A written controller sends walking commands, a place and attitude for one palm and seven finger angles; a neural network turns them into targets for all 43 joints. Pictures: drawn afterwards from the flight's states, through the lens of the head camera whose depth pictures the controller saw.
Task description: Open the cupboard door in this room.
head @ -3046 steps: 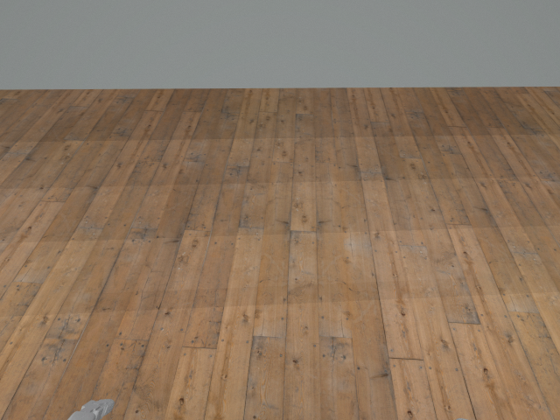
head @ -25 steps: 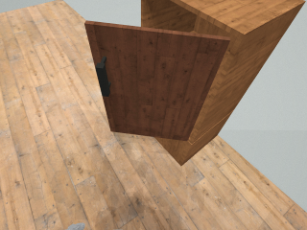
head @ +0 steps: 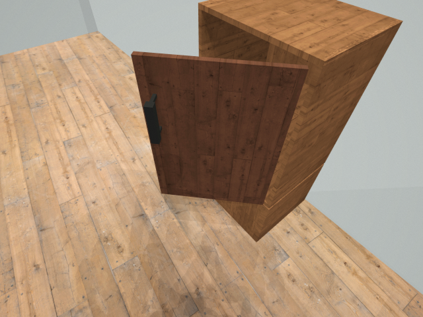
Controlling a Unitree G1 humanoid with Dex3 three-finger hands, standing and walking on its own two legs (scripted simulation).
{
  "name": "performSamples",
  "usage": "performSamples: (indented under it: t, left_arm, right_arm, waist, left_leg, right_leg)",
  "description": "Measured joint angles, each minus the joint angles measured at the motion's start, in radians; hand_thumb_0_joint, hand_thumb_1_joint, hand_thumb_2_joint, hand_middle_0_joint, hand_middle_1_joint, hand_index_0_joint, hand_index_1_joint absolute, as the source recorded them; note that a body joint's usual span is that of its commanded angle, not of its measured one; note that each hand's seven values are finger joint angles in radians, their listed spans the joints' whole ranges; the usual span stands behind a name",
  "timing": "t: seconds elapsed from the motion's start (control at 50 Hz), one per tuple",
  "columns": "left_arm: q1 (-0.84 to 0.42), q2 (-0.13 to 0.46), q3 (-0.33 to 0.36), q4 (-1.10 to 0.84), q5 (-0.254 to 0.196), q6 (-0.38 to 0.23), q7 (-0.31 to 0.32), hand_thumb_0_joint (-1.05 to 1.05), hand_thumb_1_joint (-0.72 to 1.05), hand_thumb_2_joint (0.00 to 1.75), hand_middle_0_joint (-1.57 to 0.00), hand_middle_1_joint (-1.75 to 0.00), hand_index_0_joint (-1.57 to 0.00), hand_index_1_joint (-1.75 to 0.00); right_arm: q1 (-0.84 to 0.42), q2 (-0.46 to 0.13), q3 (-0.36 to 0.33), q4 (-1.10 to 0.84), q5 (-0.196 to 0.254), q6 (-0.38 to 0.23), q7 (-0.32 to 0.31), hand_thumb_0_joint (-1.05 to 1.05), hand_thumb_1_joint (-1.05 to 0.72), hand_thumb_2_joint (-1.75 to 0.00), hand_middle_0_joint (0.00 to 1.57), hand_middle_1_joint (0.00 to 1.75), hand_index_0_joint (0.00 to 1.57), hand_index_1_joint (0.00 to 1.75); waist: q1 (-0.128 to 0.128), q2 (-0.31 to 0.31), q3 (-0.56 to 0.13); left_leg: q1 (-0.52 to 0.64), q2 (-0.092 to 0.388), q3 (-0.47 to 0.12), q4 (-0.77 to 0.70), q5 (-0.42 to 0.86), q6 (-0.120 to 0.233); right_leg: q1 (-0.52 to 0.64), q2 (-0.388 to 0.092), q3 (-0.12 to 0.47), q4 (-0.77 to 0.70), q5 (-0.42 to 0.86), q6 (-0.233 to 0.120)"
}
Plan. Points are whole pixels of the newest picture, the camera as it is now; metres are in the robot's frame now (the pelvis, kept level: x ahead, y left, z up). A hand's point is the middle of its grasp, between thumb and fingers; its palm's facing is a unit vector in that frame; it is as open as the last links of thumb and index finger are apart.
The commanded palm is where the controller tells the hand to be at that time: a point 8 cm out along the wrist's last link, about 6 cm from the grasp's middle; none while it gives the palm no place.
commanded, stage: come to a stop and stand still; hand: left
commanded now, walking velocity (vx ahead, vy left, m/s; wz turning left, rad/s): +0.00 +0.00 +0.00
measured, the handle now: (155, 118) +0.60 +0.20 +0.01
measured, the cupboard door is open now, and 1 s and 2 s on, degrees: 44 44 44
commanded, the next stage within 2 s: look again from close up in 0.18 s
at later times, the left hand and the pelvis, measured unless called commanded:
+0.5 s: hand out of the picture +0.04 +0.20 -0.18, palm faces +0.01 -0.97 -0.25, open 7.3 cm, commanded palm none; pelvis +0.00 +0.00 -0.01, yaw +1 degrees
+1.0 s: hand out of the picture -0.02 +0.22 -0.18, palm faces +0.02 -0.97 -0.22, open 7.3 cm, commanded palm none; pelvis -0.03 +0.03 +0.00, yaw +1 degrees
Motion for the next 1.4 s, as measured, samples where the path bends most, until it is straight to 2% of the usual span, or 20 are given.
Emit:
performSamples:
  t: [0.12,0.28,0.36,0.42,0.62,0.74,0.86,0.98,1.1,1.16,1.22,1.3,1.34,1.38,1.4]
  left_arm:
    - [-0.016,-0.017,-0.008,0.001,0.000,-0.005,-0.001,0.00,0.91,0.90,-0.20,-0.30,-0.20,-0.30]
    - [-0.023,-0.011,-0.003,0.013,-0.004,-0.007,-0.001,0.01,0.92,0.90,-0.20,-0.30,-0.20,-0.30]
    - [-0.021,0.008,-0.013,-0.043,0.010,-0.021,0.000,0.01,0.91,0.90,-0.21,-0.30,-0.21,-0.30]
    - [-0.017,0.021,-0.005,-0.072,0.010,-0.025,0.010,0.00,0.91,0.90,-0.21,-0.30,-0.21,-0.30]
    - [-0.037,0.062,0.005,-0.134,0.010,-0.018,0.016,0.00,0.91,0.90,-0.20,-0.30,-0.20,-0.30]
    - [-0.046,0.071,-0.004,-0.150,0.013,-0.013,0.008,0.00,0.91,0.90,-0.20,-0.30,-0.20,-0.30]
    - [-0.025,0.072,-0.010,-0.134,0.015,-0.010,0.000,0.00,0.91,0.90,-0.20,-0.30,-0.20,-0.30]
    - [0.015,0.062,-0.013,-0.098,0.016,-0.003,0.000,0.00,0.91,0.90,-0.20,-0.30,-0.20,-0.30]
    - [0.086,0.030,-0.001,-0.073,0.025,0.016,-0.016,0.00,0.91,0.90,-0.20,-0.30,-0.20,-0.30]
    - [0.120,0.011,0.008,-0.066,0.024,0.016,-0.024,0.00,0.91,0.90,-0.20,-0.30,-0.20,-0.30]
    - [0.158,-0.004,0.015,-0.055,0.021,0.003,-0.022,0.00,0.91,0.90,-0.20,-0.30,-0.20,-0.30]
    - [0.197,-0.031,0.024,-0.030,0.013,-0.012,-0.010,0.00,0.91,0.90,-0.20,-0.30,-0.20,-0.30]
    - [0.208,-0.039,0.026,-0.019,0.016,-0.012,-0.009,0.00,0.91,0.90,-0.20,-0.30,-0.20,-0.30]
    - [0.209,-0.045,0.027,-0.013,0.016,-0.007,-0.011,0.00,0.91,0.90,-0.20,-0.30,-0.20,-0.30]
    - [0.201,-0.045,0.027,-0.011,0.015,-0.003,-0.013,0.00,0.91,0.90,-0.20,-0.30,-0.20,-0.30]
  right_arm:
    - [0.044,-0.003,0.003,0.042,-0.006,0.009,0.001,0.00,-0.91,-0.90,0.20,0.30,0.20,0.30]
    - [0.103,0.014,0.011,0.076,-0.008,0.004,-0.006,0.01,-0.91,-0.90,0.20,0.30,0.19,0.30]
    - [0.117,0.004,0.003,0.020,-0.013,-0.011,0.004,0.01,-0.90,-0.90,0.20,0.30,0.20,0.30]
    - [0.112,-0.009,-0.005,-0.012,-0.015,-0.016,-0.002,0.01,-0.90,-0.90,0.20,0.30,0.20,0.30]
    - [0.014,-0.036,-0.008,-0.077,-0.012,-0.016,0.000,0.01,-0.90,-0.90,0.20,0.30,0.20,0.30]
    - [-0.037,-0.053,-0.002,-0.099,-0.014,-0.013,0.012,0.01,-0.90,-0.90,0.20,0.30,0.20,0.30]
    - [-0.036,-0.061,0.004,-0.091,-0.014,-0.011,0.019,0.01,-0.90,-0.90,0.20,0.30,0.20,0.30]
    - [-0.002,-0.054,0.009,-0.056,-0.013,-0.003,0.020,0.01,-0.90,-0.90,0.20,0.30,0.20,0.30]
    - [0.049,-0.036,-0.001,-0.035,-0.016,0.023,0.022,0.01,-0.90,-0.90,0.20,0.30,0.20,0.30]
    - [0.064,-0.031,-0.008,-0.026,-0.016,0.026,0.019,0.01,-0.90,-0.90,0.20,0.30,0.20,0.30]
    - [0.084,-0.024,-0.013,-0.017,-0.013,0.028,0.020,0.01,-0.90,-0.90,0.20,0.30,0.20,0.30]
    - [0.105,-0.022,-0.022,-0.009,-0.009,0.021,0.027,0.01,-0.90,-0.90,0.20,0.30,0.20,0.30]
    - [0.112,-0.017,-0.026,-0.014,-0.006,0.011,0.029,0.01,-0.90,-0.90,0.20,0.30,0.20,0.30]
    - [0.123,-0.013,-0.024,-0.026,-0.004,-0.011,0.024,0.01,-0.90,-0.90,0.20,0.30,0.20,0.30]
    - [0.126,-0.008,-0.025,-0.029,-0.005,-0.023,0.019,0.01,-0.90,-0.90,0.20,0.30,0.19,0.30]
  waist:
    - [-0.008,-0.013,-0.002]
    - [-0.020,-0.022,0.009]
    - [-0.034,-0.006,0.029]
    - [-0.037,0.009,0.020]
    - [-0.014,0.007,-0.012]
    - [-0.005,0.003,-0.016]
    - [-0.001,-0.004,-0.015]
    - [0.001,-0.010,-0.013]
    - [0.007,0.000,-0.018]
    - [0.013,0.014,-0.002]
    - [0.016,0.018,0.000]
    - [0.021,0.020,-0.009]
    - [0.016,0.013,-0.018]
    - [0.007,0.009,-0.024]
    - [0.001,0.002,-0.021]
  left_leg:
    - [0.007,0.006,-0.005,-0.012,0.009,-0.005]
    - [0.006,0.006,-0.006,-0.018,0.009,-0.006]
    - [-0.050,0.006,-0.021,0.051,-0.017,-0.001]
    - [-0.078,0.008,-0.027,0.102,-0.045,0.002]
    - [-0.058,0.006,-0.011,0.151,-0.074,0.015]
    - [-0.052,-0.001,-0.009,0.119,-0.042,0.024]
    - [-0.047,-0.010,-0.008,0.074,-0.002,0.033]
    - [-0.038,-0.018,-0.005,0.036,0.028,0.038]
    - [-0.049,-0.010,0.017,0.050,-0.019,0.042]
    - [-0.057,0.007,0.031,0.075,-0.033,0.038]
    - [-0.080,0.013,0.024,0.141,-0.140,0.018]
    - [-0.136,0.014,-0.008,0.328,-0.223,0.009]
    - [-0.119,0.015,-0.008,0.296,-0.222,0.007]
    - [-0.068,0.017,-0.008,0.181,-0.198,0.003]
    - [-0.066,0.012,-0.003,0.164,-0.126,0.009]
  right_leg:
    - [0.011,0.007,-0.004,-0.018,0.012,-0.005]
    - [0.013,0.008,-0.005,-0.030,0.014,-0.007]
    - [-0.032,0.006,-0.020,0.029,-0.014,-0.006]
    - [-0.050,0.008,-0.026,0.064,-0.035,-0.005]
    - [-0.034,0.001,-0.010,0.112,-0.058,0.008]
    - [-0.031,-0.004,-0.008,0.086,-0.027,0.017]
    - [-0.028,-0.012,-0.009,0.047,0.009,0.025]
    - [-0.025,-0.019,-0.008,0.021,0.034,0.030]
    - [-0.063,-0.022,-0.003,0.082,-0.067,-0.017]
    - [-0.072,-0.018,-0.007,0.090,-0.047,-0.028]
    - [-0.070,-0.009,0.002,0.079,0.002,-0.013]
    - [-0.051,-0.002,0.005,0.050,0.028,-0.001]
    - [-0.047,-0.006,0.010,0.050,0.020,0.003]
    - [-0.064,-0.007,0.013,0.095,-0.010,0.005]
    - [-0.082,-0.011,0.019,0.142,-0.049,-0.005]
